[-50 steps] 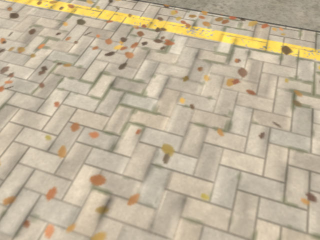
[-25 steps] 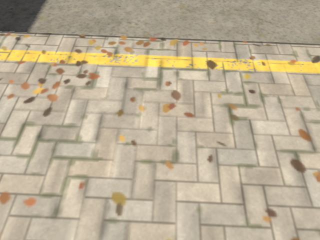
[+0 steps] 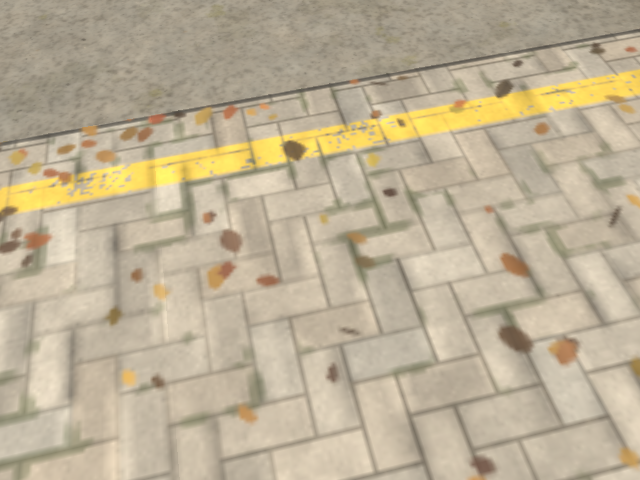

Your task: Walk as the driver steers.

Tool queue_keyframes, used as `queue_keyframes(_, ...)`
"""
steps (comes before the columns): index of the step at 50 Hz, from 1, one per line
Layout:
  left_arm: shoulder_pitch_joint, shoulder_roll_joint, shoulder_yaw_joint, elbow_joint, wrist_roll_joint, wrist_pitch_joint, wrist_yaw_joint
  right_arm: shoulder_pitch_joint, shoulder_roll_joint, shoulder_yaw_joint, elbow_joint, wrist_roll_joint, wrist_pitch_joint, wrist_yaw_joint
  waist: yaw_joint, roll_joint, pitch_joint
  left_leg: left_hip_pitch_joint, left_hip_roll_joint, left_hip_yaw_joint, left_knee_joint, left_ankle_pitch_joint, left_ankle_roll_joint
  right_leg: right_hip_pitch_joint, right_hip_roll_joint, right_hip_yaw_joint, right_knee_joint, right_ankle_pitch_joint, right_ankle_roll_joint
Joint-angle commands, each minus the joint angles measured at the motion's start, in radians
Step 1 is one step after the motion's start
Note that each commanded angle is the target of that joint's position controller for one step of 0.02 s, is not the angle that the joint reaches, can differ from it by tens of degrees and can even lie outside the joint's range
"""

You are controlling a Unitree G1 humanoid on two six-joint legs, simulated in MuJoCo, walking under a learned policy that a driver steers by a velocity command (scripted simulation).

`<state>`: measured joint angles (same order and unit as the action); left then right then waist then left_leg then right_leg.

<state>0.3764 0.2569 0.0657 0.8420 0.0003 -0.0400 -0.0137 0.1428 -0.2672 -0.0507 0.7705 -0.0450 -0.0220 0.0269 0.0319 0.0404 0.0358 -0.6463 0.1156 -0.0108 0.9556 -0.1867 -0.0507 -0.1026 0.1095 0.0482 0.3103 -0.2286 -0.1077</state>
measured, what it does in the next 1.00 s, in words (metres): walks ahead, turning right: left foot, then right foot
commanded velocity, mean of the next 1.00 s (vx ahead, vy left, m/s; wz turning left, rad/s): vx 0.50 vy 0.00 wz -0.60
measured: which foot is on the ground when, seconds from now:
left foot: up 0.00-0.20, down 0.22-0.76, up 0.78-1.00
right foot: down 0.00-0.24, up 0.26-0.74, down 0.76-1.00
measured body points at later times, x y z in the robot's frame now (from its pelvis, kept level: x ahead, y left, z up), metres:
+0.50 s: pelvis +0.27 +0.03 +0.00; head +0.30 +0.04 +0.45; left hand +0.49 +0.24 -0.12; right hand +0.23 -0.25 -0.12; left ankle +0.28 +0.12 -0.75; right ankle +0.29 -0.12 -0.66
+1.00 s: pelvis +0.50 -0.13 +0.00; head +0.52 -0.16 +0.45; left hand +0.70 +0.07 -0.12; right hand +0.47 -0.42 -0.12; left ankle +0.65 -0.02 -0.67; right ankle +0.47 -0.16 -0.75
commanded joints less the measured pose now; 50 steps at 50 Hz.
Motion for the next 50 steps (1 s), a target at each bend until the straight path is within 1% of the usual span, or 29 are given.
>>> queue_keyframes(1, 0.027, 0.163, 0.038, -0.054, 0.000, -0.019, 0.006, -0.101, -0.053, -0.004, -0.086, 0.005, -0.009, 0.003, 0.011, -0.105, 0.013, -0.052, -0.033, 0.019, -0.147, 0.102, -0.009, 0.025, -0.235, 0.211, -0.101, 0.340, -0.141)
queue_keyframes(4, 0.067, 0.176, 0.041, -0.047, 0.004, -0.018, 0.012, -0.188, -0.056, 0.004, -0.119, 0.014, -0.019, 0.008, 0.043, -0.113, 0.014, -0.019, -0.064, 0.016, -0.273, 0.152, 0.001, 0.066, -0.243, 0.235, -0.064, 0.388, -0.131)
queue_keyframes(6, 0.067, 0.189, 0.044, -0.050, 0.008, -0.018, 0.018, -0.201, -0.073, 0.003, -0.135, 0.019, -0.026, 0.007, 0.038, -0.119, 0.014, 0.035, -0.076, 0.002, -0.332, 0.149, 0.019, 0.080, -0.260, 0.267, -0.033, 0.429, -0.112)
queue_keyframes(8, 0.023, 0.206, 0.048, -0.063, 0.013, -0.018, 0.023, -0.131, -0.097, -0.004, -0.123, 0.022, -0.034, 0.001, -0.004, -0.124, 0.007, 0.175, -0.095, -0.005, -0.393, 0.100, 0.045, 0.050, -0.265, 0.289, 0.011, 0.468, -0.076)
queue_keyframes(9, -0.005, 0.217, 0.051, -0.071, 0.015, -0.019, 0.022, -0.053, -0.116, -0.013, -0.101, 0.023, -0.039, -0.007, -0.040, -0.124, -0.019, 0.296, -0.121, 0.005, -0.411, 0.050, 0.059, 0.022, -0.252, 0.289, 0.079, 0.555, -0.057)
queue_keyframes(10, -0.022, 0.218, 0.050, -0.072, 0.014, -0.021, 0.016, 0.078, -0.136, -0.024, -0.062, 0.021, -0.049, -0.019, -0.103, -0.084, -0.083, 0.463, -0.139, 0.022, -0.470, 0.046, 0.077, -0.005, -0.198, 0.258, 0.239, 0.607, -0.036)
queue_keyframes(11, -0.013, 0.172, 0.037, -0.083, 0.008, -0.026, 0.007, 0.217, -0.189, -0.039, -0.044, 0.003, -0.061, -0.035, -0.158, -0.003, -0.196, 0.677, -0.012, -0.098, -0.511, -0.069, 0.114, -0.105, -0.120, 0.199, 0.493, 0.465, -0.011)
queue_keyframes(12, 0.048, 0.059, 0.010, -0.121, -0.017, -0.028, 0.006, 0.286, -0.277, -0.053, -0.058, -0.025, -0.060, -0.047, -0.136, 0.189, -0.311, 0.903, 0.262, -0.492, -0.603, -0.302, 0.177, -0.366, 0.012, 0.095, 0.792, -0.096, 0.019)
queue_keyframes(13, 0.108, 0.109, 0.014, -0.127, 0.000, -0.020, 0.008, 0.218, -0.280, -0.058, -0.060, -0.007, -0.047, -0.041, -0.068, 0.279, -0.323, 0.861, 0.335, -0.804, -0.721, -0.383, 0.245, -0.504, 0.012, 0.077, 0.926, -0.308, 0.013)
queue_keyframes(14, 0.071, 0.148, 0.021, -0.097, 0.018, -0.006, 0.010, 0.133, -0.173, -0.036, -0.080, 0.004, -0.040, -0.037, -0.047, 0.102, -0.176, 0.728, 0.304, -0.671, -0.720, -0.462, 0.237, -0.533, -0.068, 0.081, 0.973, -0.218, 0.008)
queue_keyframes(15, 0.008, 0.145, 0.019, -0.097, 0.023, -0.001, -0.002, 0.089, -0.107, -0.019, -0.080, 0.012, -0.041, -0.034, -0.049, 0.010, -0.082, 0.610, 0.245, -0.499, -0.729, -0.359, 0.220, -0.514, -0.101, 0.061, 0.933, -0.145, 0.016)
queue_keyframes(16, -0.011, 0.125, 0.016, -0.100, 0.024, 0.005, -0.011, 0.074, -0.086, -0.012, -0.074, 0.010, -0.043, -0.034, -0.035, 0.022, -0.050, 0.548, 0.196, -0.366, -0.747, -0.224, 0.194, -0.485, -0.129, 0.052, 0.888, -0.111, 0.026)
queue_keyframes(17, -0.021, 0.120, 0.016, -0.104, 0.036, 0.016, -0.019, 0.089, -0.081, -0.009, -0.057, 0.013, -0.051, -0.038, -0.030, 0.057, -0.031, 0.510, 0.167, -0.274, -0.757, -0.107, 0.185, -0.468, -0.148, 0.045, 0.862, -0.098, 0.037)
queue_keyframes(19, -0.031, 0.106, 0.011, -0.109, 0.038, 0.035, -0.032, 0.123, -0.088, -0.011, -0.033, 0.023, -0.072, -0.031, -0.025, 0.068, -0.032, 0.497, 0.151, -0.167, -0.771, 0.066, 0.189, -0.461, -0.155, 0.028, 0.860, -0.064, 0.048)
queue_keyframes(22, -0.121, 0.095, 0.006, -0.143, 0.036, 0.044, -0.044, 0.154, -0.103, -0.019, -0.010, 0.030, -0.088, -0.024, -0.029, 0.045, -0.017, 0.533, 0.159, -0.066, -0.806, 0.152, 0.208, -0.555, -0.173, 0.022, 0.826, 0.015, 0.064)
queue_keyframes(28, -0.310, 0.056, -0.016, -0.202, 0.032, 0.037, -0.064, 0.199, -0.109, -0.022, 0.028, 0.027, -0.083, -0.024, -0.064, 0.040, 0.028, 0.575, 0.123, 0.127, -0.808, 0.250, 0.189, -0.572, -0.180, -0.055, 0.537, 0.206, 0.075)
queue_keyframes(32, -0.407, 0.055, -0.022, -0.240, 0.039, 0.035, -0.074, 0.253, -0.139, -0.030, 0.058, 0.027, -0.069, -0.034, -0.090, 0.042, 0.055, 0.654, 0.153, 0.187, -0.778, 0.332, 0.171, -0.521, -0.165, -0.131, 0.376, 0.151, 0.035)
queue_keyframes(34, -0.405, 0.064, -0.017, -0.245, 0.046, 0.036, -0.069, 0.270, -0.158, -0.033, 0.073, 0.026, -0.054, -0.040, -0.082, 0.049, 0.045, 0.712, 0.163, 0.222, -0.696, 0.533, 0.157, -0.471, -0.126, -0.167, 0.327, 0.059, 0.001)
queue_keyframes(36, -0.302, 0.086, -0.003, -0.220, 0.051, 0.032, -0.055, 0.273, -0.193, -0.039, 0.082, 0.025, -0.037, -0.045, -0.029, 0.066, -0.031, 0.744, 0.167, 0.255, -0.481, 0.853, 0.148, -0.328, -0.047, -0.199, 0.294, -0.048, -0.045)
queue_keyframes(37, -0.157, 0.104, 0.011, -0.176, 0.055, 0.022, -0.044, 0.259, -0.200, -0.038, 0.076, 0.031, -0.028, -0.045, 0.039, 0.040, -0.114, 0.689, 0.153, 0.278, -0.275, 0.851, 0.135, -0.148, -0.007, -0.196, 0.227, -0.027, -0.075)
queue_keyframes(38, 0.025, 0.169, 0.039, -0.120, 0.064, 0.017, -0.026, 0.252, -0.181, -0.032, 0.051, 0.025, -0.026, -0.043, 0.115, -0.044, -0.229, 0.493, 0.130, 0.283, 0.014, 0.591, 0.103, 0.124, -0.091, -0.044, 0.181, -0.086, -0.119)
queue_keyframes(39, 0.001, 0.300, 0.069, -0.135, 0.049, 0.020, -0.012, 0.290, -0.047, -0.002, -0.030, 0.026, -0.033, -0.020, 0.034, -0.303, -0.313, 0.025, -0.045, 0.249, 0.358, -0.328, 0.038, 0.446, -0.410, 0.485, 0.124, -0.128, -0.250)
queue_keyframes(40, 0.058, 0.298, 0.072, -0.156, 0.019, 0.030, -0.004, 0.165, -0.133, -0.018, -0.060, 0.016, -0.041, -0.018, 0.108, -0.165, -0.364, -0.103, -0.106, 0.034, 0.472, -0.363, 0.030, 0.462, -0.457, 0.726, -0.004, -0.067, -0.288)
queue_keyframes(41, 0.021, 0.272, 0.066, -0.127, 0.016, 0.033, 0.006, 0.089, -0.129, -0.016, -0.084, 0.029, -0.050, -0.015, 0.086, -0.109, -0.213, -0.167, -0.046, -0.008, 0.446, -0.244, 0.043, 0.372, -0.426, 0.534, -0.008, 0.063, -0.262)
queue_keyframes(42, -0.025, 0.214, 0.052, -0.119, 0.009, 0.029, 0.010, 0.106, -0.113, -0.007, -0.072, 0.033, -0.061, -0.017, 0.038, -0.064, -0.116, -0.113, -0.010, -0.003, 0.342, -0.165, 0.047, 0.220, -0.386, 0.420, -0.014, 0.206, -0.227)
queue_keyframes(43, -0.071, 0.180, 0.041, -0.122, 0.008, 0.021, 0.012, 0.120, -0.112, -0.008, -0.058, 0.024, -0.056, -0.020, -0.007, -0.041, -0.067, -0.040, 0.013, -0.008, 0.267, -0.151, 0.043, 0.109, -0.328, 0.337, -0.026, 0.308, -0.191)
queue_keyframes(44, -0.107, 0.154, 0.031, -0.127, 0.002, 0.015, 0.013, 0.154, -0.112, -0.007, -0.051, 0.006, -0.038, -0.019, -0.046, -0.051, -0.060, 0.030, 0.019, -0.012, 0.228, -0.150, 0.031, 0.031, -0.288, 0.281, -0.042, 0.368, -0.179)
queue_keyframes(46, -0.105, 0.145, 0.025, -0.125, -0.002, -0.005, 0.006, 0.175, -0.101, -0.007, -0.046, -0.007, -0.006, -0.012, -0.067, -0.057, -0.075, 0.080, 0.012, -0.001, 0.178, -0.148, 0.012, -0.027, -0.254, 0.242, -0.060, 0.429, -0.183)
queue_keyframes(50, -0.030, 0.174, 0.035, -0.098, 0.002, -0.015, 0.003, 0.042, -0.079, -0.002, -0.090, -0.002, 0.009, -0.007, -0.033, -0.066, -0.016, -0.003, 0.004, 0.012, 0.020, -0.005, -0.010, -0.059, -0.220, 0.241, -0.113, 0.322, -0.170)
Velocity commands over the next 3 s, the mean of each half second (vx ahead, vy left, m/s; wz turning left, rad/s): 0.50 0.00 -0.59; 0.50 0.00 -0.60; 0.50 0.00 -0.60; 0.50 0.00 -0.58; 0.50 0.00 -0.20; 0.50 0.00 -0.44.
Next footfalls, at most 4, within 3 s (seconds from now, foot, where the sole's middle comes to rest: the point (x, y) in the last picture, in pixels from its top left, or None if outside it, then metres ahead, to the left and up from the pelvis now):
0.22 left None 0.32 0.12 -0.78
0.76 right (451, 465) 0.50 -0.18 -0.78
1.28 left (461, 315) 0.86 -0.24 -0.78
1.80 right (615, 325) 0.83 -0.59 -0.78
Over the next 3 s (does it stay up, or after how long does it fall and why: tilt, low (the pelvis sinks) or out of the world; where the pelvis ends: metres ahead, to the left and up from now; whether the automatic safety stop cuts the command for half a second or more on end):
stays up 1.00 -1.07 -0.02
